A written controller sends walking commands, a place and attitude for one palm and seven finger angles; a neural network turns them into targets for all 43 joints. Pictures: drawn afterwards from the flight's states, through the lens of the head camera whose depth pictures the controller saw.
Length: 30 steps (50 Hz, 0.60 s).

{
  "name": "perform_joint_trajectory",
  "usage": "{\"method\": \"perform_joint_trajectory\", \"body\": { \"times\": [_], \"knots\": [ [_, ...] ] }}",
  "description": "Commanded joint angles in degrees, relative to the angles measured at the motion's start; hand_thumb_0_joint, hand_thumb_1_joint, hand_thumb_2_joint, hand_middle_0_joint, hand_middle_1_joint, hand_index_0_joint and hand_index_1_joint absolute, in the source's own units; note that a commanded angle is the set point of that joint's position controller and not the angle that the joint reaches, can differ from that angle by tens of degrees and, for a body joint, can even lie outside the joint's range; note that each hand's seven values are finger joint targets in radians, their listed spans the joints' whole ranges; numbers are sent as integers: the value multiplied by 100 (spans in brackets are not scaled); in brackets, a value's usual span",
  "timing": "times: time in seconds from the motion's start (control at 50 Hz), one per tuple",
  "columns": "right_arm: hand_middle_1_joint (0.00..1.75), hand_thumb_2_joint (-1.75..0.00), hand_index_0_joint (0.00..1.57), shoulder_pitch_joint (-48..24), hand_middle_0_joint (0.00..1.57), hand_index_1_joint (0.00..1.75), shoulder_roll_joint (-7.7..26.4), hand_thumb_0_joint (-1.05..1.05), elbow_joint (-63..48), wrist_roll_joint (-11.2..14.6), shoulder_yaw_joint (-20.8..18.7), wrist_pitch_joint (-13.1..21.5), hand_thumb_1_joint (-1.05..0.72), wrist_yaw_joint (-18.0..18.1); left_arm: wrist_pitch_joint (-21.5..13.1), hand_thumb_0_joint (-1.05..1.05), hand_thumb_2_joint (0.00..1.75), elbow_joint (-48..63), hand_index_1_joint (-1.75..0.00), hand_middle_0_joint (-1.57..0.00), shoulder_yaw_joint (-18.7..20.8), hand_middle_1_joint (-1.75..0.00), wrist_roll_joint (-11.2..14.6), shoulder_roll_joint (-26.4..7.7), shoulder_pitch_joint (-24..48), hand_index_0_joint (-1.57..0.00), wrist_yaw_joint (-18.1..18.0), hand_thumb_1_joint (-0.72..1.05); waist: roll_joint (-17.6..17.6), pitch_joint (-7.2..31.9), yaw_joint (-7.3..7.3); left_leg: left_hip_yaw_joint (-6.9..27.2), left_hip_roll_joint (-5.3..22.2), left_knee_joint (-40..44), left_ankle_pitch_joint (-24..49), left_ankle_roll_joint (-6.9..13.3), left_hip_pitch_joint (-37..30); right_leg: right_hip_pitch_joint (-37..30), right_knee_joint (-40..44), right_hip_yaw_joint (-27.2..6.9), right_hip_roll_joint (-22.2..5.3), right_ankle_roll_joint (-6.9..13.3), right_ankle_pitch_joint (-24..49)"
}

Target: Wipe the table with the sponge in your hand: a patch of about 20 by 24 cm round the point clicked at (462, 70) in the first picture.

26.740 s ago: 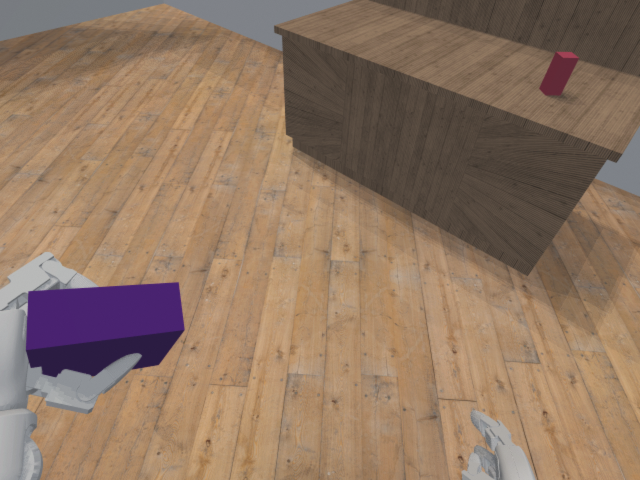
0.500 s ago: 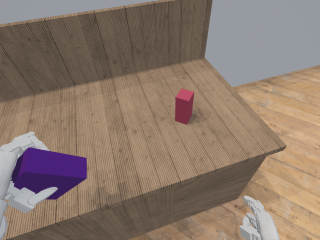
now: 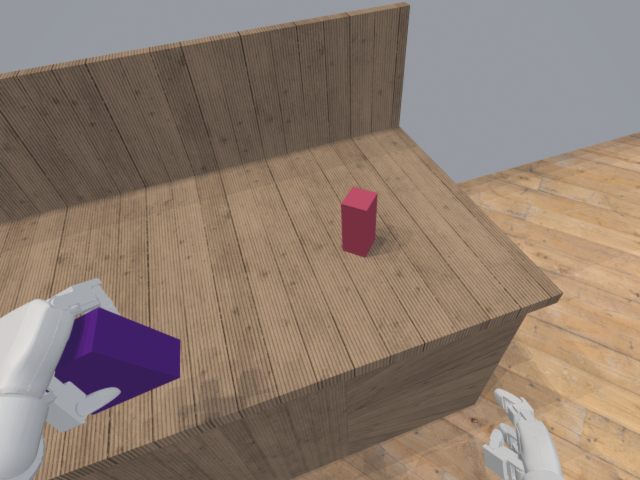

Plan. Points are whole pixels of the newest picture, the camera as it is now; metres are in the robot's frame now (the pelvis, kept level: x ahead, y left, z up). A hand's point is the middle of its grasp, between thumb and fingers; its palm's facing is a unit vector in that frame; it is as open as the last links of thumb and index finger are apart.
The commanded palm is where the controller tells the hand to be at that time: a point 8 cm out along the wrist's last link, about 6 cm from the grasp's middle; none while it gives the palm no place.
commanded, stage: turn the palm down, sponge in hand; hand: left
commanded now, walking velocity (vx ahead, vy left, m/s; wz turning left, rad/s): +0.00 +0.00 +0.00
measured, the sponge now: (110, 370) +0.20 +0.27 +0.08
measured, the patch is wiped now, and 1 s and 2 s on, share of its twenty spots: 0.00 0.00 0.00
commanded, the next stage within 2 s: move the sponge above the wiping area in 1.06 s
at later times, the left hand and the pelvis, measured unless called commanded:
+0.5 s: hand (73, 343) +0.22 +0.31 +0.11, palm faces +0.09 -0.15 -0.98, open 9.2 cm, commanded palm +0.18 +0.30 +0.17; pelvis -0.01 +0.02 +0.01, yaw +0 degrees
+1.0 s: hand (69, 334) +0.23 +0.32 +0.11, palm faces +0.03 -0.08 -1.00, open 9.2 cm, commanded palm +0.19 +0.31 +0.17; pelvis +0.00 +0.03 +0.02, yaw +0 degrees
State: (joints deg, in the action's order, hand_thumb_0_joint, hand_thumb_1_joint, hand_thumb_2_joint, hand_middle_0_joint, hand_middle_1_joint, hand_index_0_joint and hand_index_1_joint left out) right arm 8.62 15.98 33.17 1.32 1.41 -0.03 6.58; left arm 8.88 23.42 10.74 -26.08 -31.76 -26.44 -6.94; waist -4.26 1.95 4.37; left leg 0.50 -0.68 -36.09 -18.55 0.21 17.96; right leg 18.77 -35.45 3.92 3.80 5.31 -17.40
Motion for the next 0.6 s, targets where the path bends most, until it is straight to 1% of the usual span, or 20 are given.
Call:
{"method": "perform_joint_trajectory", "body": {
  "times": [0.0, 0.04, 0.06, 0.08, 0.1, 0.14, 0.16, 0.18, 0.2, 0.24, 0.26, 0.32, 0.34, 0.36, 0.44, 0.46, 0.52, 0.54, 0.56, 0.58],
  "knots": [
    [30, -90, 20, -1040, 20, 30, 573, 0, -950, 31, -184, 297, -90, 36, 116, 0, 130, 754, -160, -120, 959, -160, -372, -1332, 1001, -120, -323, 10, 99, 627, 74, 123, -29, 465, 871, 259, -176, -365, 1021, -902, -489, -403, 323],
    [30, -90, 20, -1313, 20, 30, 556, 0, -950, 76, -116, 280, -90, 28, 333, 0, 130, 631, -160, -120, 865, -160, -546, -1391, 1256, -120, -253, 10, -47, 424, 93, 151, -67, 577, 728, 244, -234, -304, 1192, -1048, -458, -350, -10],
    [30, -90, 20, -1263, 20, 30, 545, 0, -976, 75, -128, 293, -90, 28, 389, 0, 130, 640, -160, -120, 559, -160, -586, -1104, 1340, -120, -192, 10, 65, 537, 75, 103, -48, 606, 767, 266, -274, -432, 1167, -916, -484, -373, 57],
    [30, -90, 20, -1266, 20, 30, 584, 0, -932, 75, -124, 288, -90, 30, 433, 0, 130, 565, -160, -120, 594, -160, -714, -1267, 1391, -120, -151, 10, 152, 538, 87, 149, -42, 673, 789, 259, -286, -438, 1185, -913, -467, -366, 52],
    [30, -90, 20, -1338, 20, 30, 558, 0, -947, 78, -117, 277, -90, 38, 467, 0, 130, 601, -160, -120, 395, -160, -771, -1121, 1450, -120, -91, 10, 119, 523, 91, 147, -50, 731, 801, 273, -341, -493, 1211, -901, -471, -360, 60],
    [30, -90, 20, -1542, 20, 30, 548, 0, -923, 77, -54, 296, -90, 30, 573, 0, 130, 493, -160, -120, 456, -160, -990, -1284, 1638, -120, -29, 10, 107, 393, 139, 207, -75, 813, 766, 269, -412, -463, 1332, -1025, -425, -305, -89],
    [30, -90, 20, -1480, 20, 30, 527, 0, -933, 78, -67, 308, -90, 29, 569, 0, 130, 552, -160, -120, 166, -160, -1033, -1007, 1748, -120, 10, 10, 114, 451, 86, 152, -68, 834, 803, 288, -459, -553, 1324, -921, -450, -326, -9],
    [30, -90, 20, -1430, 20, 30, 553, 0, -877, 59, -82, 315, -90, 28, 556, 0, 130, 460, -160, -120, 324, -160, -1151, -1217, 1798, -120, 14, 10, 254, 523, 118, 195, -54, 875, 856, 280, -494, -578, 1329, -923, -441, -328, 45],
    [30, -90, 20, -1482, 20, 30, 549, 0, -849, 52, -91, 299, -90, 28, 560, 0, 130, 430, -160, -120, 240, -160, -1242, -1147, 1825, -120, 24, 10, 225, 559, 129, 198, -57, 907, 931, 279, -535, -640, 1330, -911, -440, -315, 143],
    [30, -90, 20, -1665, 20, 30, 532, 0, -818, 42, -58, 309, -90, 3, 592, 0, 130, 474, -160, -120, 374, -160, -1496, -1342, 2073, -120, -5, 10, -1, 580, 206, 251, -83, 993, 972, 259, -629, -691, 1371, -1027, -390, -239, 160],
    [30, -90, 20, -1623, 20, 30, 485, 0, -827, 41, -57, 313, -90, -10, 620, 0, 130, 453, -160, -120, 105, -160, -1531, -1052, 2129, -120, -19, 10, -85, 631, 185, 204, -75, 1021, 1000, 269, -650, -767, 1355, -887, -420, -253, 211],
    [30, -90, 20, -1666, 20, 30, 531, 0, -703, 28, -67, 248, -90, -30, 747, 0, 130, 109, -160, -120, 82, -160, -1783, -1122, 2306, -120, -27, 10, 41, 615, 227, 268, -66, 1146, 1114, 239, -680, -820, 1406, -909, -415, -230, 374],
    [30, -90, 20, -1834, 20, 30, 531, 0, -689, 44, -50, 259, -90, -56, 832, 0, 130, 98, -160, -120, 208, -160, -1878, -1247, 2421, -120, -38, 10, 69, 586, 248, 306, -88, 1167, 1104, 229, -710, -849, 1465, -1060, -359, -172, 323],
    [30, -90, 20, -1783, 20, 30, 497, 0, -712, 51, -52, 262, -90, -68, 880, 0, 130, 81, -160, -120, -89, -160, -1903, -939, 2491, -120, -23, 10, 113, 654, 210, 252, -73, 1177, 1187, 246, -710, -940, 1416, -901, -401, -205, 439],
    [30, -90, 20, -2057, 20, 30, 503, 0, -621, 50, -22, 216, -90, -112, 1101, 0, 130, -88, -160, -120, -192, -160, -2269, -1049, 2875, -120, 52, 10, -41, 695, 278, 363, -103, 1327, 1274, 233, -852, -1010, 1479, -1026, -342, -116, 526],
    [30, -90, 20, -1970, 20, 30, 463, 0, -646, 63, -31, 222, -90, -127, 1129, 0, 130, -69, -160, -120, -453, -160, -2270, -778, 2840, -120, 77, 10, -66, 795, 242, 316, -92, 1332, 1322, 253, -876, -1115, 1449, -880, -381, -150, 596],
    [30, -90, 20, -2039, 20, 30, 499, 0, -565, 29, -25, 163, -90, -177, 1239, 0, 130, -181, -160, -120, -466, -160, -2515, -932, 2965, -120, 170, 10, 0, 812, 298, 383, -108, 1402, 1537, 243, -936, -1186, 1473, -900, -374, -123, 825],
    [30, -90, 20, -2185, 20, 30, 488, 0, -574, 26, -8, 176, -90, -199, 1309, 0, 130, -152, -160, -120, -292, -160, -2602, -1089, 2966, -120, 180, 10, -84, 813, 362, 420, -121, 1425, 1524, 251, -976, -1246, 1501, -1057, -325, -66, 783],
    [30, -90, 20, -2102, 20, 30, 435, 0, -598, 43, -5, 181, -90, -220, 1325, 0, 130, -168, -160, -120, -586, -160, -2620, -773, 2942, -120, 204, 10, 40, 834, 298, 365, -107, 1414, 1595, 259, -950, -1294, 1465, -910, -367, -106, 839],
    [30, -90, 20, -2091, 20, 30, 470, 0, -547, 33, -4, 169, -90, -241, 1345, 0, 130, -298, -160, -120, -474, -160, -2706, -934, 3012, -120, 225, 10, 136, 833, 330, 416, -107, 1435, 1637, 251, -948, -1252, 1490, -937, -354, -94, 871]
  ]
}}
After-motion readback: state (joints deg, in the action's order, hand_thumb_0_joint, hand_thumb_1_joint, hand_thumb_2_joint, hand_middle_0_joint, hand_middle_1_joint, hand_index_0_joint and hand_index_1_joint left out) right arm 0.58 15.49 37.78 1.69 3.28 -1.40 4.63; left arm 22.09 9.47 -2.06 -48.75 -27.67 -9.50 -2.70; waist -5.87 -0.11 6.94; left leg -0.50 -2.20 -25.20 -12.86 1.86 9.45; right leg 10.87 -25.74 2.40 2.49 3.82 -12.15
